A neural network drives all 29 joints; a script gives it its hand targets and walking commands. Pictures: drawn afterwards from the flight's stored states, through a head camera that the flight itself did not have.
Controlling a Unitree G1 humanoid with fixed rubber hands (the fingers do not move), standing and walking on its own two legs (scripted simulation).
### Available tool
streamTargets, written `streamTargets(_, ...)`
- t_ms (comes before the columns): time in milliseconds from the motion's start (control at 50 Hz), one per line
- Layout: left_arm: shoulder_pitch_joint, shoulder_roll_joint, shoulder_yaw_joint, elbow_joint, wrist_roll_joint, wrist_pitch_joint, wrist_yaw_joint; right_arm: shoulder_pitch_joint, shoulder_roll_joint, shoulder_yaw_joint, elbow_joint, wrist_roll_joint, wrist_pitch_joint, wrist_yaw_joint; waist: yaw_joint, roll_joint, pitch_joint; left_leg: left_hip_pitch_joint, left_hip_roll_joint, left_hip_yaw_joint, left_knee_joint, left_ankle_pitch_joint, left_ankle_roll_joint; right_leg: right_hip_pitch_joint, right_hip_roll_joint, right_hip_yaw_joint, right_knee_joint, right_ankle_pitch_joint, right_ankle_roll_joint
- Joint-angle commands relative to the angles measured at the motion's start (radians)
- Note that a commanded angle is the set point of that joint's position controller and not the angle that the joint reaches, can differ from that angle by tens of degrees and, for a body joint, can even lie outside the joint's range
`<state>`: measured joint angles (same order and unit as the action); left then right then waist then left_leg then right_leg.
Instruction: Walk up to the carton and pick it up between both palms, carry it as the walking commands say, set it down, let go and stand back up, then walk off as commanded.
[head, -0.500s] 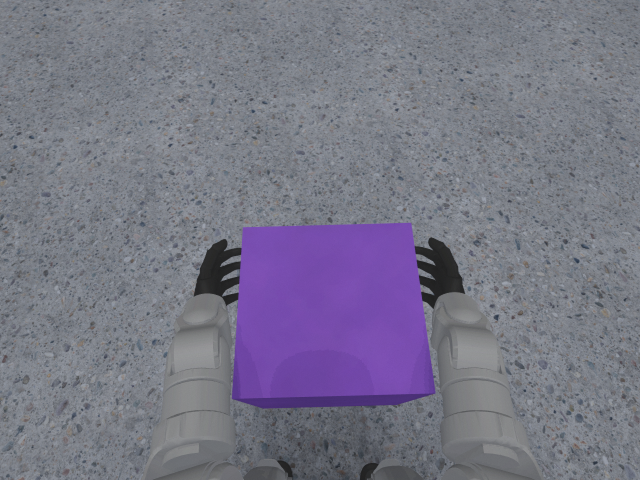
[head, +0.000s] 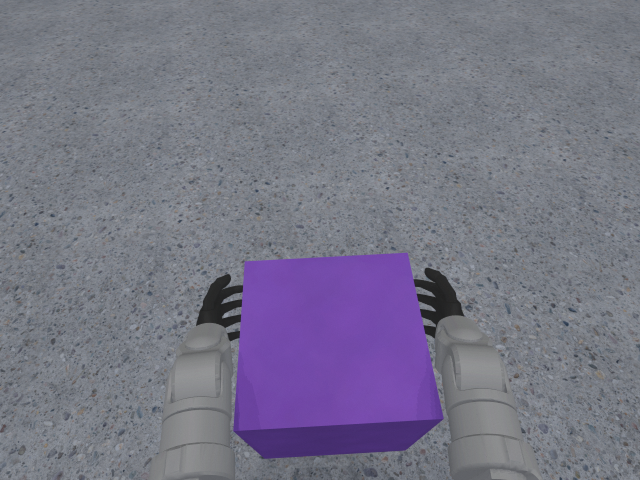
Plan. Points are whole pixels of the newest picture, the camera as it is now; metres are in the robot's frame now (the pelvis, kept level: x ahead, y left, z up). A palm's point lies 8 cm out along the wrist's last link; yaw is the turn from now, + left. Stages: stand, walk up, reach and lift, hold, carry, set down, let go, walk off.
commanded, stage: reach and lift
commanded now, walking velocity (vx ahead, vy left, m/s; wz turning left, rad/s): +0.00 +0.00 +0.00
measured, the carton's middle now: (331, 363) +0.30 +0.00 -0.06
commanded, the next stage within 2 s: hold in 1.30 s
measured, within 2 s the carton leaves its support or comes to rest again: neither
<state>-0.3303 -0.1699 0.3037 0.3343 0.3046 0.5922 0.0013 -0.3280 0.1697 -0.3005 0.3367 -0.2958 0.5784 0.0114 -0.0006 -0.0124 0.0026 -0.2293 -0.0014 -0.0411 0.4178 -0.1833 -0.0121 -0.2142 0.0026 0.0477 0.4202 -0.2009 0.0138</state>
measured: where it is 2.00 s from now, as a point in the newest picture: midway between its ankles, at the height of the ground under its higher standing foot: outside the picture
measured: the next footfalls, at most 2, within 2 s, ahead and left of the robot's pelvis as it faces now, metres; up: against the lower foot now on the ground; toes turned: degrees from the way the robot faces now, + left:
none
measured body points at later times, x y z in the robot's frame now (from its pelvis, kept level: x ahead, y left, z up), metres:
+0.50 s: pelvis +0.00 +0.00 +0.00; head -0.04 +0.00 +0.45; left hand +0.30 +0.16 +0.04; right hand +0.31 -0.15 +0.05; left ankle +0.03 +0.13 -0.74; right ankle +0.02 -0.13 -0.74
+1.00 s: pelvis +0.00 +0.00 +0.00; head -0.04 +0.01 +0.45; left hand +0.31 +0.15 +0.04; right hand +0.30 -0.15 +0.05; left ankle +0.03 +0.13 -0.74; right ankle +0.02 -0.13 -0.74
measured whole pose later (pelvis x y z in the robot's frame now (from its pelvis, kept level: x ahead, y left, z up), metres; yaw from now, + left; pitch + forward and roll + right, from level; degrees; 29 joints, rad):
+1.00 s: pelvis +0.00 +0.00 +0.00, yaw +0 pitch -7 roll +0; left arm -0.29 -0.16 0.24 0.24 0.30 0.75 0.00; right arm -0.28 0.16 -0.24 0.24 -0.29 0.74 0.01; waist -0.01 -0.01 0.03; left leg -0.07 0.00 -0.04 0.36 -0.17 -0.01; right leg -0.05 0.00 0.05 0.35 -0.19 0.02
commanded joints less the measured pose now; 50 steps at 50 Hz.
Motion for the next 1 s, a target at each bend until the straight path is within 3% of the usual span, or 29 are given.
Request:
streamTargets(0,-0.526,-0.938,-0.618,-0.028,-0.254,-0.002,-0.265,-0.503,0.965,0.597,-0.019,0.236,0.004,0.236,-0.001,0.011,-0.340,0.197,-0.091,-0.018,-0.053,0.196,0.009,0.127,0.090,0.016,-0.067,0.186,-0.010)
streamTargets(280,-0.542,-0.898,-0.602,-0.078,-0.278,0.103,-0.259,-0.528,0.926,0.592,-0.060,0.268,0.117,0.236,-0.002,0.010,-0.216,0.220,-0.094,-0.017,-0.108,0.108,0.007,0.174,0.085,0.018,-0.122,0.103,-0.008)
streamTargets(620,-0.559,-0.916,-0.622,-0.098,-0.288,0.105,-0.249,-0.550,0.907,0.597,-0.088,0.269,0.117,0.240,-0.004,0.011,-0.255,0.225,-0.088,-0.021,-0.091,0.127,0.002,0.176,0.088,0.022,-0.104,0.113,-0.007)
streamTargets(980,-0.472,-0.916,-0.640,-0.143,-0.288,0.117,-0.248,-0.465,0.901,0.621,-0.142,0.280,0.128,0.240,-0.008,0.013,-0.250,0.243,-0.091,-0.026,-0.097,0.180,0.003,0.191,0.091,0.024,-0.113,0.167,-0.006)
